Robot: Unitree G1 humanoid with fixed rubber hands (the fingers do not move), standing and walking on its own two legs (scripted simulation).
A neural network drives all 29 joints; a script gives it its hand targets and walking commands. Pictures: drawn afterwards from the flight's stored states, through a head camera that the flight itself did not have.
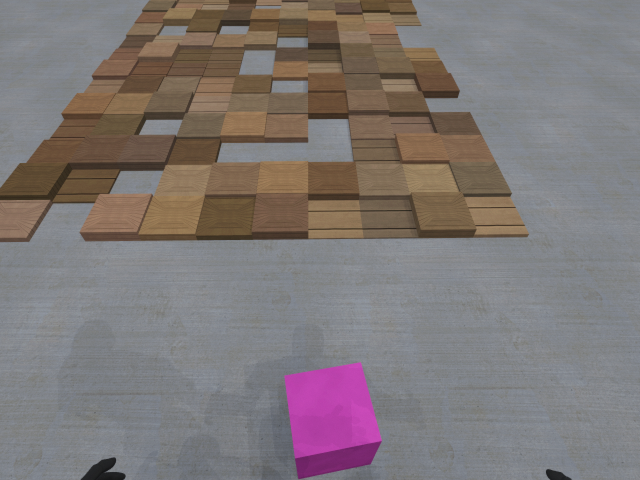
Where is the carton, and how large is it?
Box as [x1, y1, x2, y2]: [284, 362, 381, 478]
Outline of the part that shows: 360,362 284,376 298,478 370,463 381,439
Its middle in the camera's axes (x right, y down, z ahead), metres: +0.03 +0.49 +1.07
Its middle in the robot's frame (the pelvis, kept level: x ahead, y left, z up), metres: +0.38 -0.01 -0.66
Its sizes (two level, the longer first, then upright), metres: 0.210 0.200 0.250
